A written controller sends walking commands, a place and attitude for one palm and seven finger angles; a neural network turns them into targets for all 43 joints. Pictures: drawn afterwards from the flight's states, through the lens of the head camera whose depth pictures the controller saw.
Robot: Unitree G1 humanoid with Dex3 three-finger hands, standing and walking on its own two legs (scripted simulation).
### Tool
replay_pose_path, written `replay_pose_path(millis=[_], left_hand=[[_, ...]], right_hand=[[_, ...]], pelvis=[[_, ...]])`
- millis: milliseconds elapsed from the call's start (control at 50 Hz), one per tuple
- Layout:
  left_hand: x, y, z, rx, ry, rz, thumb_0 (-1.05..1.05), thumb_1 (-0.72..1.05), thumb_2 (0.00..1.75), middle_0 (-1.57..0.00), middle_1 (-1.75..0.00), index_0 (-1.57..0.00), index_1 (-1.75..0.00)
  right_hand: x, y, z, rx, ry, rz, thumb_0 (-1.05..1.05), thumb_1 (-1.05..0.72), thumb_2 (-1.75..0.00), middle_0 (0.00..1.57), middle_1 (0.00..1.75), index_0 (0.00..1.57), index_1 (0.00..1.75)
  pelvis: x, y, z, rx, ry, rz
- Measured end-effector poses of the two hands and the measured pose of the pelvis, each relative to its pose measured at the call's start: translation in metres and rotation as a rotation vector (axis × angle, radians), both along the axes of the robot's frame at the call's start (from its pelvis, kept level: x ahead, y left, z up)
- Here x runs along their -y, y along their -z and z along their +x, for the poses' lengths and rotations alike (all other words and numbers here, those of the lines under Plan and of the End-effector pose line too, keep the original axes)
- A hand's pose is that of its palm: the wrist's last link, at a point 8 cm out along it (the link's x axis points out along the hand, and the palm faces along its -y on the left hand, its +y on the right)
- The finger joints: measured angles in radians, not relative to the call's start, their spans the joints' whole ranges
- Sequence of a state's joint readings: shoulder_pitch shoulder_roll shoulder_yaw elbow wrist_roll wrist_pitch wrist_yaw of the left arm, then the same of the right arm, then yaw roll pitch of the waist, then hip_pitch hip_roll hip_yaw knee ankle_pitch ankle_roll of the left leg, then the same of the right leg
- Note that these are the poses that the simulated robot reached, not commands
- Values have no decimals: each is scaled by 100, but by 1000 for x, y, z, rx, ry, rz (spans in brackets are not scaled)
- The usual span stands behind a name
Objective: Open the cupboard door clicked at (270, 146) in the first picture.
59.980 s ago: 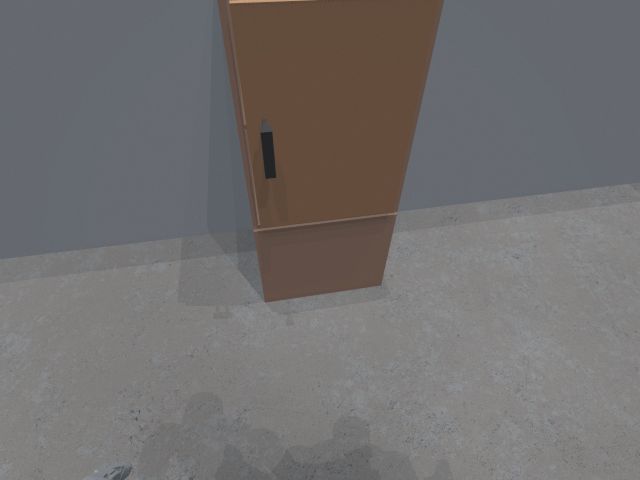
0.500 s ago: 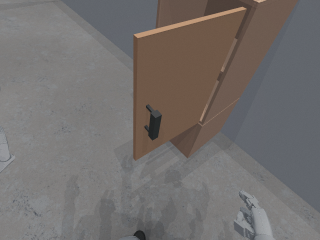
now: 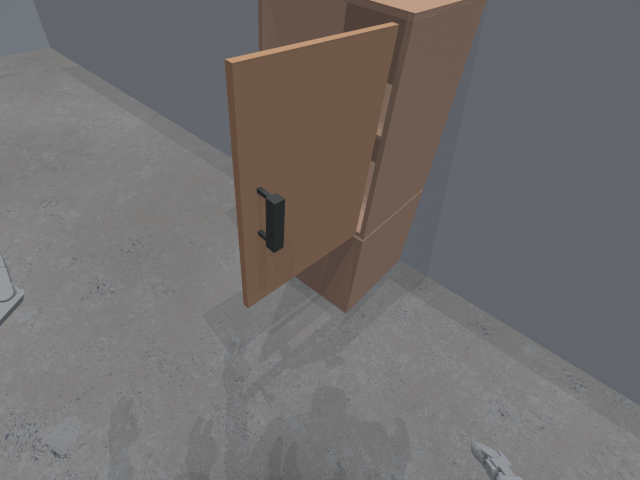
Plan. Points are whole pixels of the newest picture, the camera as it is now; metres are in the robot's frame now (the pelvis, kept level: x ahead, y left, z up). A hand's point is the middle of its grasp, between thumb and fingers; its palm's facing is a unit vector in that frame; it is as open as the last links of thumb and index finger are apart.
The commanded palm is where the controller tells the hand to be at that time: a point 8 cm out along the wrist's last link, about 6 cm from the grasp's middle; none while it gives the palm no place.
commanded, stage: stop stepping back and stand still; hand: left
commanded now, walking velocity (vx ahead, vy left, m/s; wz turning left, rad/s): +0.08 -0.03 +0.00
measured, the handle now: (268, 218) +0.61 +0.12 -0.04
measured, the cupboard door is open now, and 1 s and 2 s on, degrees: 86 86 86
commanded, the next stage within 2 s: let the arm hang, fingers relaxed in 1.36 s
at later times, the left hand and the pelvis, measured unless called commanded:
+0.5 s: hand out of the picture +0.08 +0.25 +0.19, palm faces +0.52 -0.74 -0.43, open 7.4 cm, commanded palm +0.03 +0.28 +0.20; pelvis -0.10 -0.02 +0.03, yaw +3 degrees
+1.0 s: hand (51, 462) +0.10 +0.20 +0.18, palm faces +0.44 -0.71 -0.55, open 7.4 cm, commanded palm +0.04 +0.24 +0.20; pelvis -0.08 -0.07 +0.02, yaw +5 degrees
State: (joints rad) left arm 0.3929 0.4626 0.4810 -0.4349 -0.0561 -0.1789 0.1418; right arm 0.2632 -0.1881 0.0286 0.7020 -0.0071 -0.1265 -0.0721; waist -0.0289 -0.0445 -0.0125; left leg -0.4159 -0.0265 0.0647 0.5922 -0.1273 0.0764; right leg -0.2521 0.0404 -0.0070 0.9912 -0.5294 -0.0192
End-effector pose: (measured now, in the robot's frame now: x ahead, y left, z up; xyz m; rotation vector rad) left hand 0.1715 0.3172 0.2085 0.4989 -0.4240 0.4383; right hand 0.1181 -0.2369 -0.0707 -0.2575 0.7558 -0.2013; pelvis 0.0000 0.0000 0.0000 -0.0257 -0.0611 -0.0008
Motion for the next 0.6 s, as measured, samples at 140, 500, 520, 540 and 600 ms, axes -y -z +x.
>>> replay_pose_path(millis=[140, 500, 520, 540, 600], left_hand=[[41, 7, -48, -194, 81, 16, 1, 90, 90, -21, -30, -21, -30], [39, 3, -133, -185, -127, -27, 1, 89, 90, -21, -30, -21, -30], [40, 8, -135, -193, -116, -31, 1, 89, 90, -21, -30, -21, -30], [42, 11, -137, -194, -103, -28, 1, 89, 90, -21, -30, -21, -30], [44, 13, -143, -179, -85, 8, 1, 89, 90, -21, -30, -21, -30]], right_hand=[[12, -13, -50, 22, 28, 36, 2, -91, -89, 20, 30, 21, 30], [29, -11, -69, 40, -42, 22, 2, -91, -90, 20, 30, 21, 30], [28, -12, -69, 46, -50, 17, 2, -91, -90, 20, 30, 21, 30], [26, -11, -69, 55, -58, 10, 2, -91, -90, 20, 30, 21, 30], [21, -9, -71, 61, -70, 23, 2, -91, -90, 20, 30, 21, 30]], pelvis=[[12, -16, -39, 1, -11, 12], [22, -26, -99, -77, -55, 102], [21, -23, -101, -75, -59, 93], [20, -19, -104, -71, -63, 78], [24, -13, -109, -44, -75, 86]])
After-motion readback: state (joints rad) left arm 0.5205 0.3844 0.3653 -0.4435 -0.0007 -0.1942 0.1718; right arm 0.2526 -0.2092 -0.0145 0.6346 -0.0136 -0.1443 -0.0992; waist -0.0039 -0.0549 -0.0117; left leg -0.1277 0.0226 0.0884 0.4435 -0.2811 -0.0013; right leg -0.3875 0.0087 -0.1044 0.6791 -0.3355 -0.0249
